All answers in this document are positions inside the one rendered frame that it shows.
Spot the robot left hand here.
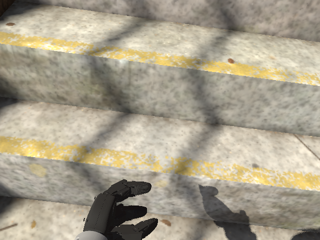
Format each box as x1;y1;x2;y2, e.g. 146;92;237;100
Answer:
83;179;158;240

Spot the left robot forearm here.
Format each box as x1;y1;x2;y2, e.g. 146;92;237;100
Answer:
74;230;108;240

